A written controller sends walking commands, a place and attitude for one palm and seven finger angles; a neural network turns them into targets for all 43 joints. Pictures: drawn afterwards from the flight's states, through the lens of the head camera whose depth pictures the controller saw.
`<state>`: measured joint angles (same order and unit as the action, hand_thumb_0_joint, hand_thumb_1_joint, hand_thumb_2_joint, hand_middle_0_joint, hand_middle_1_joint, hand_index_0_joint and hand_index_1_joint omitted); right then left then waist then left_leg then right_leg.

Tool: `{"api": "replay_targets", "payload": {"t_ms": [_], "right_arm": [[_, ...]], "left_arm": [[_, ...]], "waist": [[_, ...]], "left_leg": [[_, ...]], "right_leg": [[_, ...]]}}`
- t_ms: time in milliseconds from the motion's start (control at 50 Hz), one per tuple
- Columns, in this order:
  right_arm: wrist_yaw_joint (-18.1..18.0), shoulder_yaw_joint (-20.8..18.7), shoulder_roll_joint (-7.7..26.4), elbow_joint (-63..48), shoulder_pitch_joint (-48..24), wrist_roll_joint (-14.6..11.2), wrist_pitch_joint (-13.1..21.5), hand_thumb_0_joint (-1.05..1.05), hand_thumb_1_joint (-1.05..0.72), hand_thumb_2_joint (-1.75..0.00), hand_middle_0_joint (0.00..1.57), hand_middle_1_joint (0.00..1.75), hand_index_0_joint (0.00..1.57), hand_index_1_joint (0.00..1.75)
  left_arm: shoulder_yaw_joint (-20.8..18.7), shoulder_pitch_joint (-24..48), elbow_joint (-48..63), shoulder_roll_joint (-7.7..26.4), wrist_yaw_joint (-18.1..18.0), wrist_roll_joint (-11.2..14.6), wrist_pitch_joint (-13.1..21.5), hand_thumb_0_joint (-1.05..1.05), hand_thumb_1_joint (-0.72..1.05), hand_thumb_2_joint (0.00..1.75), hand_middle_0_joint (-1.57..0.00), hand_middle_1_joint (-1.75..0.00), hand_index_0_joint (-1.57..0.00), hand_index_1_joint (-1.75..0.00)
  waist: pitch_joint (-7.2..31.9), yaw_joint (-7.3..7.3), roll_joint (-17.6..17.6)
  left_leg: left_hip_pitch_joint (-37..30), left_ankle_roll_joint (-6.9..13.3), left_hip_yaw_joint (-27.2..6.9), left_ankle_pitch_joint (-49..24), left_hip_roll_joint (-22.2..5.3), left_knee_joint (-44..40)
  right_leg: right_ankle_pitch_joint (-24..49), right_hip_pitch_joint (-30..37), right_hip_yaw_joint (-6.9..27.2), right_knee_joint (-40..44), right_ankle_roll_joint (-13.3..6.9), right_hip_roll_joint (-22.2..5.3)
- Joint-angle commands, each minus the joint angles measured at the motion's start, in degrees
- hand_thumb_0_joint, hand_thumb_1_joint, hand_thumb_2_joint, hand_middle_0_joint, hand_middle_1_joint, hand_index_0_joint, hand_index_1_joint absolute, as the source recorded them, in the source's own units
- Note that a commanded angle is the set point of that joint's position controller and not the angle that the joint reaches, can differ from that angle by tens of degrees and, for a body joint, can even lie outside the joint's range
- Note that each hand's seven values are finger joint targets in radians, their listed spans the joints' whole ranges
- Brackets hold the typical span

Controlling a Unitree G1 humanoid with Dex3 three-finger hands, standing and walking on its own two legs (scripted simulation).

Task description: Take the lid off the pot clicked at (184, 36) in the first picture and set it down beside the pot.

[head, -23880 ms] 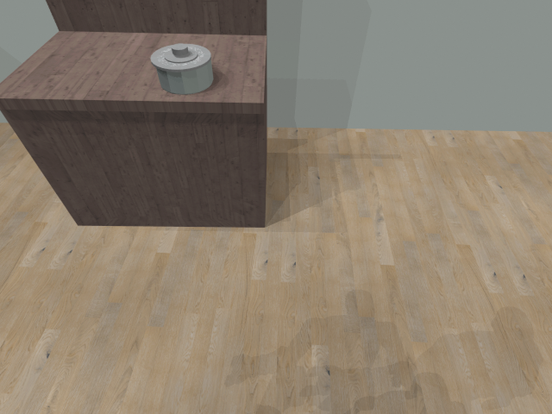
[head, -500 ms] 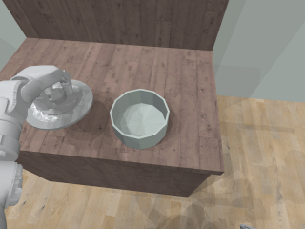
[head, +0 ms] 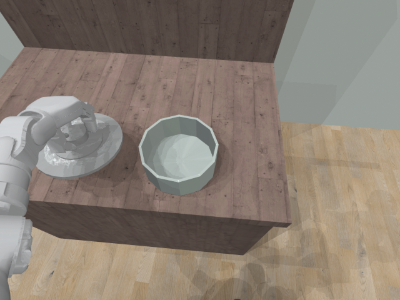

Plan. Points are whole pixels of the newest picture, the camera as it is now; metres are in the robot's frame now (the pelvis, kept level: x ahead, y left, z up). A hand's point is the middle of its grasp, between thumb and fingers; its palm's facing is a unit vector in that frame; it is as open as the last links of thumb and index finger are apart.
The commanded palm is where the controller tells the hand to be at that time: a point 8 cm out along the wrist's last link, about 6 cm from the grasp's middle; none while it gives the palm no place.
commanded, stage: lower the lid onto the table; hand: left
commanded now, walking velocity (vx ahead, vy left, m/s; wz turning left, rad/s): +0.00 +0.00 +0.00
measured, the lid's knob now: (75, 135) +0.45 +0.28 +0.02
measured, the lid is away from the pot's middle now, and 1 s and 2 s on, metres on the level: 0.23 0.23 0.23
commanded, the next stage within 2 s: open the fingers wide in 0.98 s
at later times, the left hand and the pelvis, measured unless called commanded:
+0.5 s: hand (66, 147) +0.42 +0.29 +0.02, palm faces -0.51 -0.02 -0.86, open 7.9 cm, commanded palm +0.45 +0.29 +0.08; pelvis -0.01 +0.00 -0.01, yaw -1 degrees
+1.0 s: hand (76, 151) +0.42 +0.28 -0.01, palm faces -0.52 -0.04 -0.85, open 8.0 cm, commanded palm +0.47 +0.29 +0.04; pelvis -0.02 +0.00 -0.02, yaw -2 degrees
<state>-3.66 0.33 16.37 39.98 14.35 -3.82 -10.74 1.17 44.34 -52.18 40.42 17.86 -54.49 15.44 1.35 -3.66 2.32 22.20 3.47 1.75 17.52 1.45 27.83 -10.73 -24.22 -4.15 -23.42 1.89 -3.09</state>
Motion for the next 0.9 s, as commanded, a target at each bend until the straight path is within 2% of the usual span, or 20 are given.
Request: {"api": "replay_targets", "payload": {"t_ms": [0, 60, 100, 140, 200, 220, 240, 300, 360, 380, 420, 460, 500, 540, 580, 640, 700, 740, 820, 880], "right_arm": [[-1.00, -3.23, 9.94, -3.75, 4.40, 0.27, 1.21, 0.00, -0.90, -0.90, 0.20, 0.30, 0.20, 0.30], [-0.83, -3.23, 9.72, -3.80, 4.07, 0.26, 1.13, 0.00, -0.90, -0.90, 0.20, 0.30, 0.20, 0.30], [-0.73, -3.50, 9.96, -4.08, 4.40, 0.40, 1.16, 0.00, -0.90, -0.90, 0.20, 0.30, 0.20, 0.30], [-0.96, -3.36, 9.88, -4.03, 4.66, 0.34, 1.23, 0.00, -0.90, -0.90, 0.20, 0.30, 0.20, 0.30], [-1.51, -3.43, 10.41, -4.09, 4.99, 0.35, 1.27, 0.00, -0.90, -0.90, 0.20, 0.30, 0.20, 0.30], [-1.60, -3.32, 10.11, -4.14, 5.23, 0.39, 1.30, 0.00, -0.90, -0.90, 0.20, 0.30, 0.20, 0.30], [-1.71, -3.42, 10.01, -3.80, 5.19, 0.32, 1.54, 0.00, -0.90, -0.90, 0.20, 0.30, 0.20, 0.30], [-1.94, -3.58, 10.35, -3.19, 5.90, 0.35, 1.79, 0.00, -0.90, -0.90, 0.20, 0.30, 0.20, 0.30], [-2.24, -3.11, 10.45, -2.44, 6.62, -0.05, 2.02, 0.00, -0.90, -0.90, 0.20, 0.30, 0.20, 0.30], [-2.27, -3.15, 10.74, -2.21, 6.72, -0.09, 1.98, 0.00, -0.90, -0.90, 0.20, 0.30, 0.20, 0.30], [-2.26, -3.63, 10.65, -2.43, 7.18, 0.20, 1.96, 0.00, -0.90, -0.90, 0.20, 0.30, 0.20, 0.30], [-2.29, -3.83, 10.24, -2.64, 7.31, 0.51, 2.18, 0.00, -0.90, -0.90, 0.20, 0.30, 0.20, 0.30], [-2.52, -3.65, 10.72, -2.08, 8.00, 0.46, 2.28, 0.00, -0.90, -0.90, 0.20, 0.30, 0.20, 0.30], [-2.45, -3.37, 10.60, -2.21, 8.01, 0.31, 2.16, 0.00, -0.90, -0.90, 0.20, 0.30, 0.20, 0.30], [-2.41, -3.36, 10.87, -2.02, 8.16, 0.16, 2.06, 0.00, -0.90, -0.90, 0.20, 0.30, 0.20, 0.30], [-2.17, -3.69, 10.54, -2.04, 8.89, 0.40, 2.21, 0.00, -0.90, -0.90, 0.20, 0.30, 0.20, 0.30], [-2.23, -3.43, 10.79, -2.27, 9.38, 0.41, 2.22, 0.00, -0.90, -0.90, 0.20, 0.30, 0.20, 0.30], [-2.35, -3.39, 10.74, -2.39, 9.62, 0.33, 2.22, 0.00, -0.90, -0.90, 0.20, 0.30, 0.20, 0.30], [-2.64, -3.41, 10.93, -2.05, 10.58, 0.25, 2.44, 0.00, -0.90, -0.90, 0.20, 0.30, 0.20, 0.30], [-3.16, -3.13, 11.00, -2.19, 11.30, 0.26, 2.77, 0.00, -0.90, -0.90, 0.20, 0.30, 0.20, 0.30]], "left_arm": [[-10.16, 26.34, 9.38, 23.58, -4.37, 1.43, 0.30, 0.00, 0.52, 1.10, -0.87, -1.00, -0.88, -1.00], [-6.44, 26.67, 8.93, 19.53, -4.34, 0.99, -0.32, 0.00, 0.52, 1.10, -0.87, -1.00, -0.88, -1.00], [-8.14, 25.88, 9.08, 21.65, -4.60, 0.38, -0.01, 0.00, 0.52, 1.10, -0.87, -1.00, -0.88, -1.00], [-7.86, 25.99, 8.06, 21.77, -4.35, 0.33, 0.03, 0.00, 0.52, 1.10, -0.87, -1.00, -0.88, -1.00], [-10.37, 27.16, 9.80, 25.30, -4.30, 0.75, 0.66, 0.00, 0.52, 1.10, -0.87, -1.00, -0.88, -1.00], [-8.94, 27.64, 9.53, 23.97, -4.23, 0.54, 0.59, 0.00, 0.52, 1.10, -0.87, -1.00, -0.88, -1.00], [-7.49, 28.15, 10.11, 22.11, -3.97, 0.72, 0.78, 0.00, 0.52, 1.10, -0.87, -1.00, -0.88, -1.00], [-9.28, 26.94, 9.41, 23.94, -4.23, 0.80, 1.57, 0.00, 0.52, 1.10, -0.87, -1.00, -0.88, -1.00], [-6.06, 25.53, 4.21, 20.24, -3.84, 1.25, 1.08, 0.00, 0.52, 1.10, -0.87, -1.00, -0.88, -1.00], [-6.10, 27.00, 5.42, 20.75, -3.79, 1.29, 0.94, 0.00, 0.52, 1.10, -0.87, -1.00, -0.88, -1.00], [-6.67, 30.63, 10.82, 22.38, -4.30, 0.14, 1.36, 0.00, 0.52, 1.10, -0.87, -1.00, -0.88, -1.00], [-7.44, 28.68, 12.08, 21.99, -4.76, -0.37, 2.21, 0.00, 0.52, 1.10, -0.87, -1.00, -0.88, -1.00], [-9.48, 26.66, 8.77, 23.84, -5.04, 0.36, 2.75, 0.00, 0.52, 1.10, -0.87, -1.00, -0.88, -1.00], [-8.52, 24.73, 4.30, 22.21, -5.25, 0.93, 1.91, 0.00, 0.52, 1.10, -0.87, -1.00, -0.88, -1.00], [-8.26, 26.93, 5.61, 22.83, -5.75, 0.23, 1.33, 0.00, 0.52, 1.10, -0.87, -1.00, -0.88, -1.00], [-7.30, 27.41, 6.44, 21.88, -6.71, -1.65, 1.34, 0.00, 0.52, 1.10, -0.87, -1.00, -0.88, -1.00], [-8.97, 25.47, 4.00, 23.55, -7.12, -1.53, 1.50, 0.00, 0.52, 1.10, -0.87, -1.00, -0.88, -1.00], [-8.13, 25.92, 2.63, 22.91, -7.08, -1.28, 0.88, 0.00, 0.52, 1.10, -0.87, -1.00, -0.88, -1.00], [-6.62, 29.54, 4.51, 22.59, -6.96, -2.12, 0.72, 0.00, 0.52, 1.10, -0.87, -1.00, -0.88, -1.00], [-8.93, 28.67, 3.79, 25.67, -6.88, -1.91, 1.13, 0.00, 0.52, 1.10, -0.87, -1.00, -0.88, -1.00]], "waist": [[26.54, 0.32, 4.43], [25.82, -0.13, 4.47], [26.96, 0.07, 5.13], [27.13, -0.17, 4.72], [29.42, -0.02, 4.26], [29.58, -0.46, 5.37], [28.80, -0.68, 5.72], [28.24, -0.69, 6.43], [23.66, -1.66, 2.98], [24.16, -1.64, 3.25], [28.72, -1.33, 8.23], [31.35, -0.87, 9.56], [29.84, -1.04, 7.28], [26.84, -1.25, 3.97], [26.62, -1.19, 3.84], [28.45, -1.25, 7.81], [28.35, -1.09, 5.97], [27.98, -1.52, 4.24], [29.14, -2.16, 7.57], [30.34, -2.12, 6.00]], "left_leg": [[-15.08, -0.58, -3.93, -40.02, -1.90, 2.10], [-13.72, -0.42, -3.45, -37.06, -1.78, 1.96], [-14.74, -0.63, -3.55, -39.59, -1.70, 2.72], [-13.88, -0.26, -3.26, -36.87, -1.55, 2.92], [-13.61, 0.12, -3.07, -37.02, -1.38, 3.29], [-14.02, 0.09, -3.10, -37.33, -1.27, 3.27], [-14.69, 0.04, -3.19, -37.19, -1.55, 3.52], [-15.04, -0.12, -3.13, -38.59, -1.64, 4.47], [-10.58, 0.26, -2.53, -31.44, -1.44, 4.42], [-10.08, 0.33, -2.32, -29.43, -1.44, 4.24], [-14.32, -0.43, -3.01, -35.06, -1.41, 4.85], [-17.40, -1.27, -3.92, -40.89, -1.77, 6.12], [-15.75, -1.26, -3.89, -40.76, -2.00, 6.67], [-11.18, -0.44, -3.14, -34.21, -1.69, 6.31], [-9.45, -0.36, -2.97, -31.15, -1.50, 5.79], [-12.76, -1.53, -3.49, -35.89, -1.69, 7.13], [-10.54, -1.37, -3.29, -34.70, -1.60, 7.78], [-8.28, -0.65, -2.72, -30.54, -1.38, 7.84], [-9.73, -1.23, -3.12, -31.09, -1.49, 8.60], [-7.53, -0.47, -2.60, -29.05, -1.16, 9.46]], "right_leg": [[20.59, 8.87, 0.77, -2.45, -4.55, 2.72], [19.76, 7.91, 0.74, -2.59, -4.45, 2.66], [20.34, 7.53, 0.90, -3.03, -4.53, 2.82], [19.46, 7.77, 1.01, -3.06, -4.40, 2.79], [21.28, 9.22, 1.28, -3.77, -4.45, 2.59], [21.01, 8.72, 1.29, -3.62, -4.34, 2.78], [20.00, 7.35, 1.03, -3.42, -4.25, 2.72], [19.64, 5.66, 1.00, -3.84, -4.40, 2.96], [16.47, 3.22, 0.60, -3.89, -4.28, 3.09], [15.69, 3.12, 0.78, -3.95, -4.33, 2.98], [17.10, 3.05, 1.06, -4.63, -4.61, 3.04], [17.90, 2.35, 0.75, -5.34, -4.69, 3.27], [17.69, 1.43, 0.62, -5.68, -4.56, 3.31], [15.89, 1.37, 0.49, -5.75, -4.39, 3.24], [15.23, 1.26, 0.57, -5.94, -4.62, 3.22], [14.60, -1.70, 0.47, -6.80, -4.81, 3.53], [14.75, -1.58, 0.45, -7.70, -4.81, 3.64], [14.03, -1.14, 0.71, -7.80, -4.56, 3.59], [12.35, -4.05, 0.54, -8.57, -4.68, 3.75], [13.27, -2.40, 0.90, -9.31, -4.61, 3.78]]}}
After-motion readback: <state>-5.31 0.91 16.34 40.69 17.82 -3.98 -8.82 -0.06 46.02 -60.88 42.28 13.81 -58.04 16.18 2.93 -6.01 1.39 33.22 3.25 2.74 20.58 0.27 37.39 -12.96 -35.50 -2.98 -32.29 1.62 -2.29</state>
